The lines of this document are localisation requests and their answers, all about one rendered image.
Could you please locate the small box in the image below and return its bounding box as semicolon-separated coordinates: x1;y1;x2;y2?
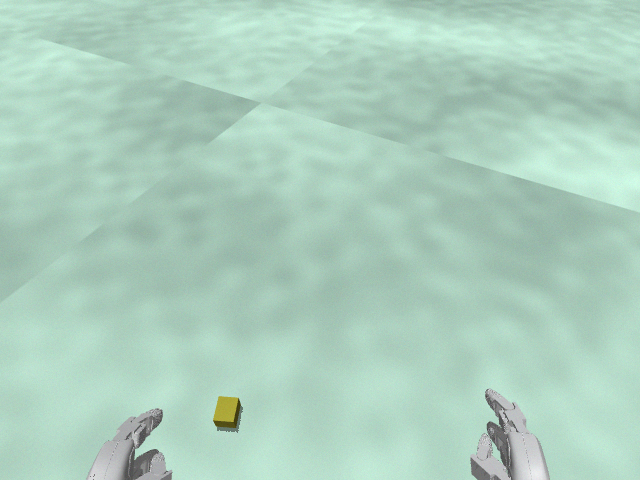
213;396;241;428

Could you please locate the right robot hand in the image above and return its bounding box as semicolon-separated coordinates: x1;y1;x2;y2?
470;389;550;480

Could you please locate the left robot hand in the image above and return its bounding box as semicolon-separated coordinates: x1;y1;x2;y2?
86;408;172;480

